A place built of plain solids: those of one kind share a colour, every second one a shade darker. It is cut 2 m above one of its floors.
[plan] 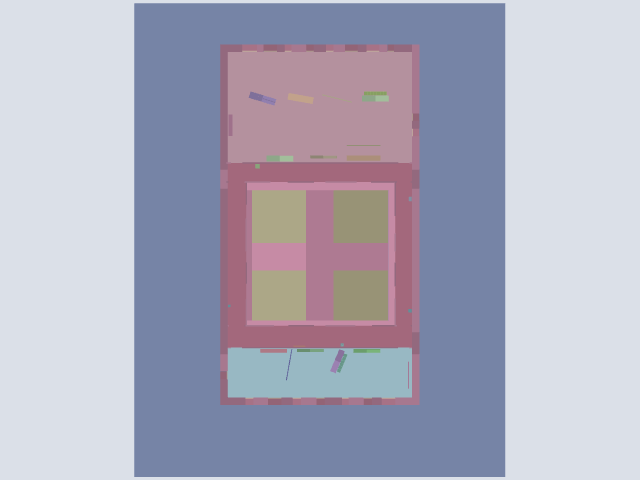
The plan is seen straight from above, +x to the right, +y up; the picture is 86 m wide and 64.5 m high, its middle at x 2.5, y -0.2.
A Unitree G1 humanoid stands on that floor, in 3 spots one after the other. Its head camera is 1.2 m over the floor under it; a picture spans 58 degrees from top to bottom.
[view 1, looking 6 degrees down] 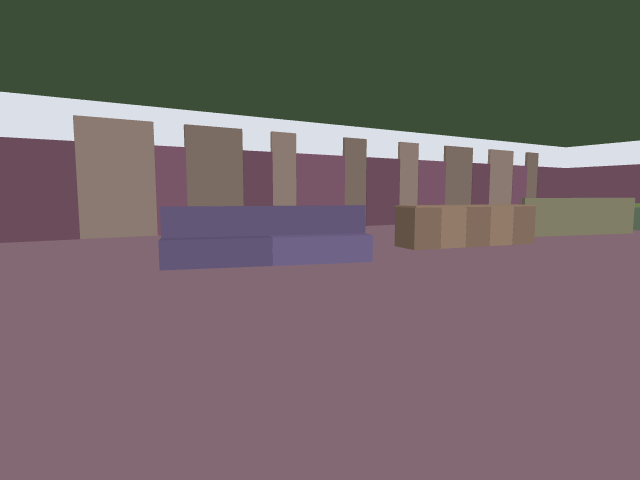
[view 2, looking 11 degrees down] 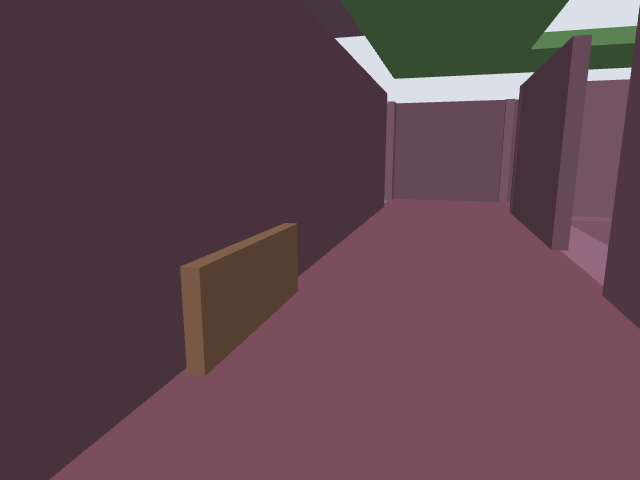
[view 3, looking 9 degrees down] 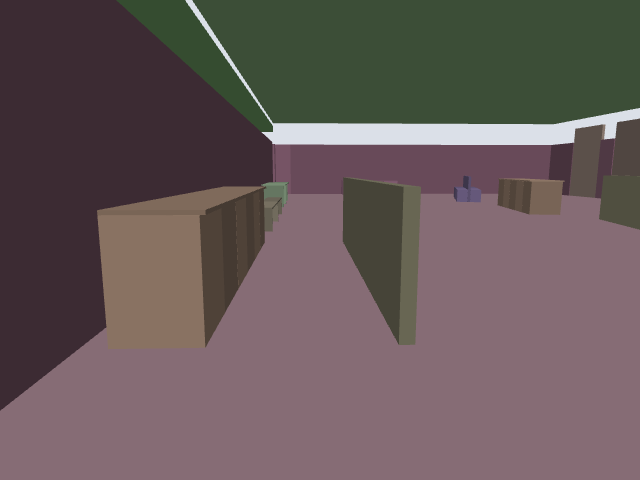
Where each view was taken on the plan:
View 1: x -8.39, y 11.79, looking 59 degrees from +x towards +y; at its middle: seat_settle_ref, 7.46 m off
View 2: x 2.46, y -13.19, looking -164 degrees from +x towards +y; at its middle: wall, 5.09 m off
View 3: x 13.48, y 11.79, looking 178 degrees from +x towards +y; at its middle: floor_refectory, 7.67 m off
